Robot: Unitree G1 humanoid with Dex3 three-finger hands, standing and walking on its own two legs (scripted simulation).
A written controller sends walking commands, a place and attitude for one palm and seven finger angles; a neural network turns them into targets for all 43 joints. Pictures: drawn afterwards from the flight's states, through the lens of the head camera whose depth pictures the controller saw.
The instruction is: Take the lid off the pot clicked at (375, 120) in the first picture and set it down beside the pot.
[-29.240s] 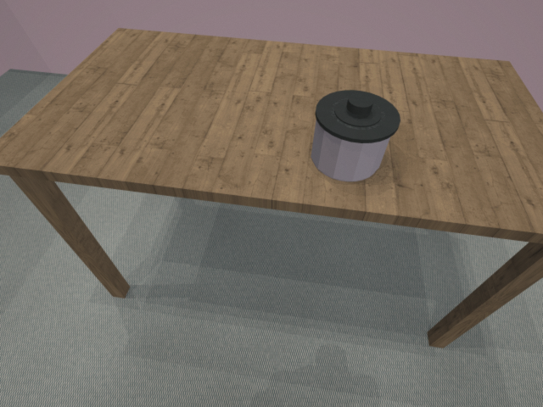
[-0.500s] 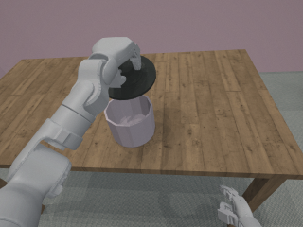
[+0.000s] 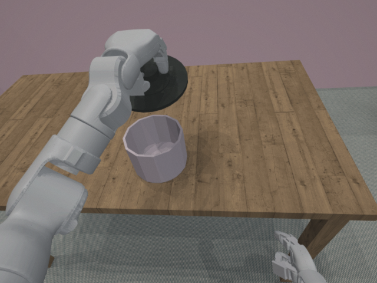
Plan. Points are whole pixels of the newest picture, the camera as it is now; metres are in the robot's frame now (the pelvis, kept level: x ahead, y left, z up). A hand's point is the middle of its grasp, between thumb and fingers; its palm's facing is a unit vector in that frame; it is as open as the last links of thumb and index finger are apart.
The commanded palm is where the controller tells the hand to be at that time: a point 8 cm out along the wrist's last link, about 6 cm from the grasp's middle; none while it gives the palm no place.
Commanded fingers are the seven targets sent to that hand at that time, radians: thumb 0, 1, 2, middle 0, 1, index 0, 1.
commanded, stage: move the lid sideways beside the pot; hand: left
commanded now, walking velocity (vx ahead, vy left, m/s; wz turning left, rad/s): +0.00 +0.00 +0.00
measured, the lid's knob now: (147, 72) +0.47 +0.10 +0.24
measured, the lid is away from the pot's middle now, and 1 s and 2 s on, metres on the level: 0.03 0.12 0.23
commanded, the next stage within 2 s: none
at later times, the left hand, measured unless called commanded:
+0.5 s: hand (106, 82) +0.42 +0.17 +0.25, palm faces -0.07 -0.01 -1.00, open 7.5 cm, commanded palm +0.39 +0.18 +0.33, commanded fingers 0.00 0.41 1.30 -0.97 -0.73 -1.02 -0.76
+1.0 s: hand (74, 79) +0.42 +0.24 +0.26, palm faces -0.09 +0.01 -1.00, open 7.5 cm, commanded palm +0.39 +0.24 +0.33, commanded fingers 0.00 0.41 1.30 -0.97 -0.73 -1.02 -0.76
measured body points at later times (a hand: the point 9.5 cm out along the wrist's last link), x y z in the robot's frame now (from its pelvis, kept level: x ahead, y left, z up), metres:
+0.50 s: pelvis +0.00 +0.00 +0.00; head +0.00 -0.04 +0.45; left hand +0.42 +0.17 +0.31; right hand +0.21 -0.22 -0.10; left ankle +0.02 +0.08 -0.74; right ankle +0.01 -0.10 -0.74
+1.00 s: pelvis -0.01 +0.03 +0.00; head +0.01 +0.00 +0.45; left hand +0.42 +0.23 +0.31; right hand +0.17 -0.20 -0.11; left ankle +0.02 +0.08 -0.74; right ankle +0.01 -0.10 -0.74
